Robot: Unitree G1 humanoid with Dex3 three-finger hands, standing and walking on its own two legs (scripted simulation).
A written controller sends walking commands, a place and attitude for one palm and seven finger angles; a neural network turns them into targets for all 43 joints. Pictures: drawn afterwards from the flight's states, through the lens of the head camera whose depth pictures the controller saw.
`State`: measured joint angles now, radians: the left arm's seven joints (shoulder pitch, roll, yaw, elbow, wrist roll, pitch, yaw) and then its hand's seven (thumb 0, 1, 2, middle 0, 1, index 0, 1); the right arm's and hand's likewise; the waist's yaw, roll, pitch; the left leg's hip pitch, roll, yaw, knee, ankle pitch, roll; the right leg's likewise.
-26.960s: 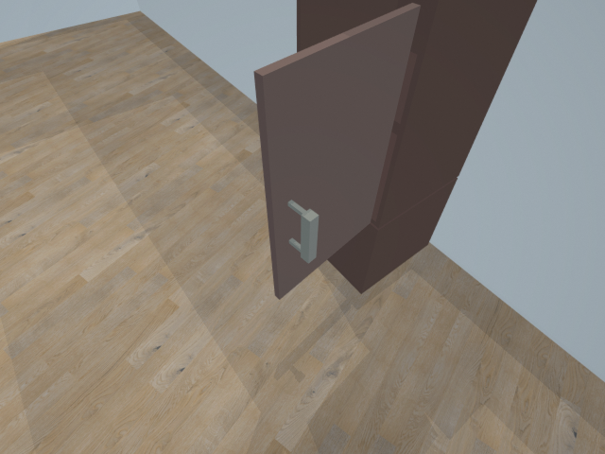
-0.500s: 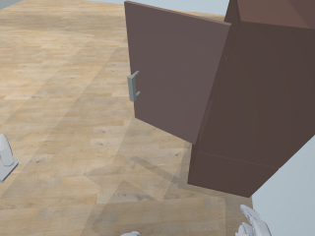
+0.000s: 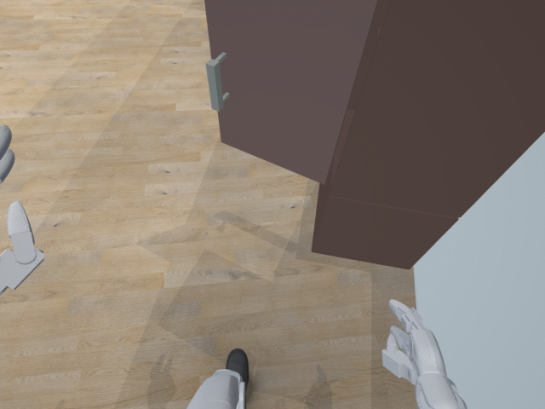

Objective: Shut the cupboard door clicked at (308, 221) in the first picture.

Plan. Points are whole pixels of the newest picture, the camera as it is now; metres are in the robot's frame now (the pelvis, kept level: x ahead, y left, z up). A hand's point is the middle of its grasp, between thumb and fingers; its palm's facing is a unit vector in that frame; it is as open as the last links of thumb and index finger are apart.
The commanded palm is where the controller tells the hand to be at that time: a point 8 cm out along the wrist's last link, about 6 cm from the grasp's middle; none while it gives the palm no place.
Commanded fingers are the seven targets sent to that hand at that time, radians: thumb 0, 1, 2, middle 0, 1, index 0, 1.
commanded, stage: stop stepping back and stand still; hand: left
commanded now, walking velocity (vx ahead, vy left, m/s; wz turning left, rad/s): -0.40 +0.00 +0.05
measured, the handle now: (220, 82) +0.84 +0.22 -0.07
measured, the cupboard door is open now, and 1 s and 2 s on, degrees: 73 73 73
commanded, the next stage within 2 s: let the arm hang, fingers relaxed in 1.02 s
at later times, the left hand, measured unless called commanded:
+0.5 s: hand out of the picture +0.19 +0.27 +0.18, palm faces +0.27 -0.88 -0.38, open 7.4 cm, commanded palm +0.11 +0.34 +0.20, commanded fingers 0.00 0.90 0.90 -0.20 -0.30 -0.20 -0.30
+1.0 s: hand out of the picture +0.22 +0.29 +0.18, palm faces +0.34 -0.86 -0.37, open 7.4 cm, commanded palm +0.14 +0.35 +0.20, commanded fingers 0.00 0.90 0.90 -0.20 -0.30 -0.20 -0.30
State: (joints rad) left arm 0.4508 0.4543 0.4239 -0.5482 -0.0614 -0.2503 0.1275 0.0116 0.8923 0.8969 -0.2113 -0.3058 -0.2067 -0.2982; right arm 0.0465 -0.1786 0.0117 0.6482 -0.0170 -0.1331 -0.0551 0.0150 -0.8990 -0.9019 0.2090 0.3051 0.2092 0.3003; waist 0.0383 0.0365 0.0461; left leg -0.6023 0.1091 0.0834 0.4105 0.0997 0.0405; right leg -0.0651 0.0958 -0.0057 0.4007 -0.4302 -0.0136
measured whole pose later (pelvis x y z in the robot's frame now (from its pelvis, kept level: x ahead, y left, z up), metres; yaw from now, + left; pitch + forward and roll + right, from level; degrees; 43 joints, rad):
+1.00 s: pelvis -0.01 +0.06 +0.00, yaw -3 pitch +0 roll +1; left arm 0.48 0.40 0.37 -0.55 -0.05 -0.16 0.16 0.02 0.89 0.90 -0.21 -0.31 -0.21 -0.30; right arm 0.19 -0.20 0.01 0.60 0.01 -0.10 -0.08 0.02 -0.90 -0.90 0.20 0.30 0.20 0.30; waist -0.03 -0.06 0.00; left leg -0.36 0.03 0.05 0.60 -0.24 -0.01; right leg -0.10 0.01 -0.07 0.55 -0.46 -0.03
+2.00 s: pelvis -0.05 +0.09 +0.02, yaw -1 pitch -3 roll +0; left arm 0.37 0.14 0.01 1.14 0.01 0.01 0.03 0.00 0.91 0.90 -0.20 -0.30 -0.20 -0.30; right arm 0.29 -0.15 0.00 1.11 -0.01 0.02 -0.04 0.01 -0.92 -0.90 0.20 0.30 0.20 0.30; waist 0.00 0.00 0.02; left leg -0.25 -0.01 0.06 0.42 -0.13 0.04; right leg -0.08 -0.02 -0.06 0.43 -0.30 0.01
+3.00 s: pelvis -0.02 +0.09 +0.02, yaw +0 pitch -1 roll +0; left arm 0.31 0.14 0.02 1.12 0.01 0.01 0.04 0.00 0.91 0.90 -0.20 -0.30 -0.20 -0.30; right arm 0.26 -0.14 -0.01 1.11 -0.01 0.02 -0.04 0.01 -0.91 -0.90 0.20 0.30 0.20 0.30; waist -0.01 -0.01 0.06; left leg -0.26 -0.01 0.04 0.47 -0.19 0.04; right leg -0.07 -0.02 -0.07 0.43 -0.33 0.01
